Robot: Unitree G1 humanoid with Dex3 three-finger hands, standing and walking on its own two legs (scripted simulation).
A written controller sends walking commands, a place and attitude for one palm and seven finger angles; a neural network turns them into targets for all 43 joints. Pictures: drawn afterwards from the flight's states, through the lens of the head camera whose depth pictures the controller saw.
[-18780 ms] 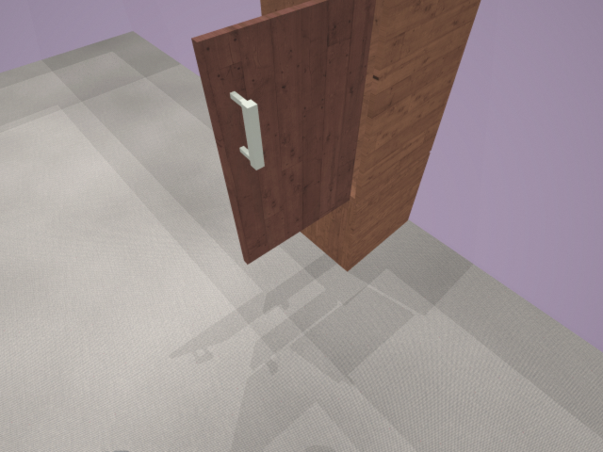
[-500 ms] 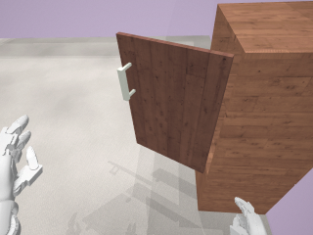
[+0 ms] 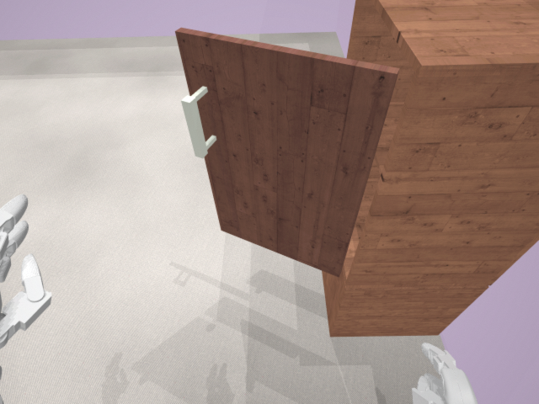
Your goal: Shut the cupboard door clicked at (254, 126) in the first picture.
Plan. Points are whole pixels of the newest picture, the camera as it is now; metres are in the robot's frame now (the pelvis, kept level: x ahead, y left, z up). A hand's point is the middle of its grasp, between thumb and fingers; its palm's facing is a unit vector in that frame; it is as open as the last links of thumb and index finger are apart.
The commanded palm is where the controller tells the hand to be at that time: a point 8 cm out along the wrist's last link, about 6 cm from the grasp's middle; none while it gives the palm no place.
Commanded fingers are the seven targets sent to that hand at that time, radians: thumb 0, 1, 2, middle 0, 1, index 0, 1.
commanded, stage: step back with the hand held close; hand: left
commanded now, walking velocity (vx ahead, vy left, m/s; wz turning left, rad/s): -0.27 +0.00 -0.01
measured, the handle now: (201, 123) +0.61 +0.18 +0.09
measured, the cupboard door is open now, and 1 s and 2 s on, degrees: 64 64 64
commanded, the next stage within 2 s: stop stepping back and stand still in 1.62 s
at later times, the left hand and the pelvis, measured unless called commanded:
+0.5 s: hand (2, 362) +0.13 +0.26 +0.16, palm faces +0.45 -0.77 -0.46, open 7.4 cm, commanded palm +0.07 +0.30 +0.18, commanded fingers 0.00 0.90 0.90 -0.20 -0.30 -0.20 -0.30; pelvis -0.07 +0.00 -0.02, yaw +0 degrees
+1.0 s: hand out of the picture +0.09 +0.27 +0.17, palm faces +0.49 -0.72 -0.49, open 7.4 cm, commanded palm +0.02 +0.30 +0.18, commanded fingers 0.00 0.90 0.90 -0.20 -0.30 -0.20 -0.30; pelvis -0.10 -0.01 -0.02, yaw +4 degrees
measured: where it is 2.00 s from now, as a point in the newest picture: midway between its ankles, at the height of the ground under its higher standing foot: outside the picture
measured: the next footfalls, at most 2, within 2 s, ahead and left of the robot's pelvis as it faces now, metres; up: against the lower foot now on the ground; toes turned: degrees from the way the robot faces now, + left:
right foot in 1.70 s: -0.35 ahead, -0.13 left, +0.00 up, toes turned -3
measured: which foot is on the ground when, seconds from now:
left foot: down 0.00-1.00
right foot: down 0.00-1.00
